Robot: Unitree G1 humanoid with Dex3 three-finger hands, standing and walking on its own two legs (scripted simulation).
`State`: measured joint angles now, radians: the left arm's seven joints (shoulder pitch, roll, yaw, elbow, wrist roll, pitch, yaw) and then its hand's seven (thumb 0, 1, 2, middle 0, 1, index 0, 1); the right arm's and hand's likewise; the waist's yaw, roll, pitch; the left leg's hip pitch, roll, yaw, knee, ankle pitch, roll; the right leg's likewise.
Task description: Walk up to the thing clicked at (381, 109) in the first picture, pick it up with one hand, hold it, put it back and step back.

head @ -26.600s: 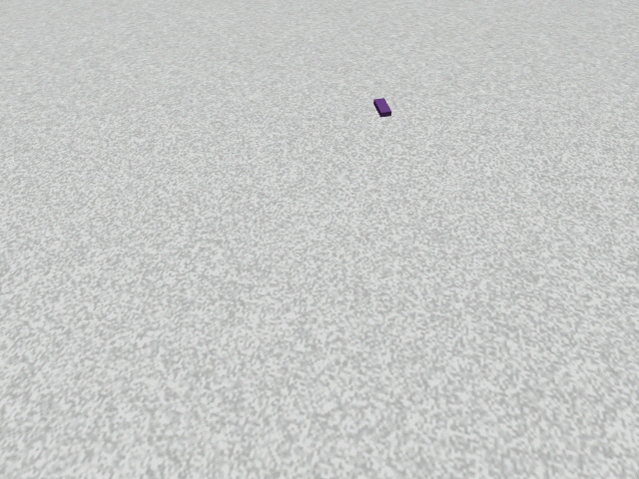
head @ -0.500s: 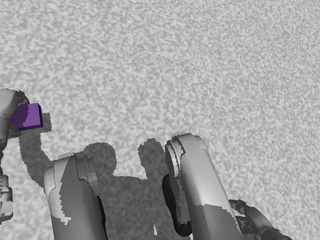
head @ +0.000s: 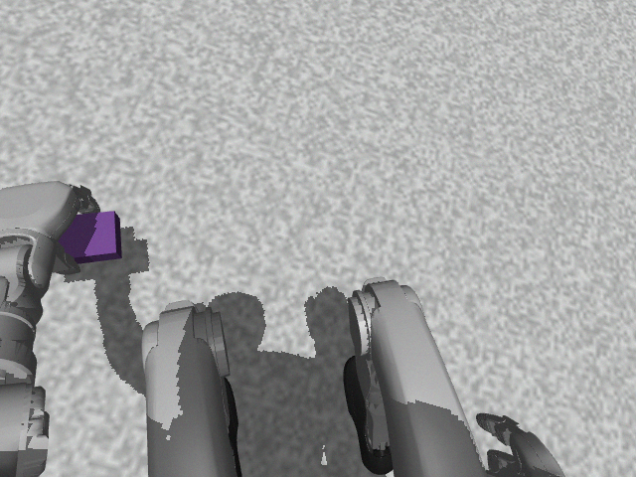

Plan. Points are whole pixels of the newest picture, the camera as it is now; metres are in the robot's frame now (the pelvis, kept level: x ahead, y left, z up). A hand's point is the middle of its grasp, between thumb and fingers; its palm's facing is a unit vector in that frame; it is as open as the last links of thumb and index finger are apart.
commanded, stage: lift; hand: left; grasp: from above
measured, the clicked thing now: (59, 241) +0.43 +0.33 -0.16
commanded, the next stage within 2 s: hold in 1.28 s
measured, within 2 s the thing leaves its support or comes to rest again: neither
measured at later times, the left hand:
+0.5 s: hand out of the picture +0.35 +0.29 +0.07, palm faces -0.41 -0.12 -0.90, open 8.8 cm
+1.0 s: hand out of the picture +0.34 +0.27 +0.23, palm faces -0.42 -0.11 -0.90, open 8.8 cm
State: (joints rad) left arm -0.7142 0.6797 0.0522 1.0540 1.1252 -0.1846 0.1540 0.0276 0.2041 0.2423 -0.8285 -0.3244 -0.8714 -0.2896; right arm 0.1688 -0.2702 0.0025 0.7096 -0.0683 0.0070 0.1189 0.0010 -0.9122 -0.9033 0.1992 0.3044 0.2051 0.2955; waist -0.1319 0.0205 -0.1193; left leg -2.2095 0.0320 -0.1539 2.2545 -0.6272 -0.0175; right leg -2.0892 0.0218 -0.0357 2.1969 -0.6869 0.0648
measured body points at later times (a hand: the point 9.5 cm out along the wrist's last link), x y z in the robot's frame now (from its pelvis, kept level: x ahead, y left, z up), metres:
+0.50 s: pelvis +0.00 +0.00 +0.15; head +0.15 +0.04 +0.57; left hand +0.37 +0.30 +0.12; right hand +0.16 -0.25 +0.03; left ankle +0.09 +0.13 -0.34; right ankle +0.10 -0.14 -0.34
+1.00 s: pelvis +0.04 +0.00 +0.30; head +0.11 +0.01 +0.75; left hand +0.35 +0.27 +0.28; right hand +0.18 -0.25 +0.19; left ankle +0.09 +0.13 -0.34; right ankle +0.10 -0.14 -0.34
